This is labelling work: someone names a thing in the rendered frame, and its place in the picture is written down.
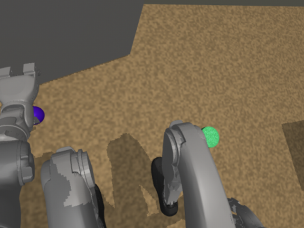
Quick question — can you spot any right robot foot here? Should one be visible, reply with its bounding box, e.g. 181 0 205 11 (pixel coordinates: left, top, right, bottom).
151 157 178 217

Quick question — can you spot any left robot foot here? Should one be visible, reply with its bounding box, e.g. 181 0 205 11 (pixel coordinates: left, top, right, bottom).
94 184 106 228

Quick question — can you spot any left robot hand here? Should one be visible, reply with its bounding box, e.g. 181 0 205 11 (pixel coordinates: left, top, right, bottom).
0 63 41 124

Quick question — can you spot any right robot hand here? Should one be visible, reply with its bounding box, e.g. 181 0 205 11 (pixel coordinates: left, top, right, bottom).
227 198 264 228

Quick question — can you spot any left robot arm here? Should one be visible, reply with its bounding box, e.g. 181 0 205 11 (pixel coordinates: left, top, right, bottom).
0 101 35 228

